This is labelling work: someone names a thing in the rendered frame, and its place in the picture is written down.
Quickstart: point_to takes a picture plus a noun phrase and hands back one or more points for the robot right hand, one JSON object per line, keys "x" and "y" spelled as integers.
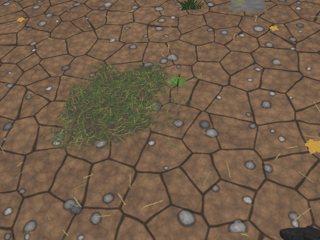
{"x": 300, "y": 233}

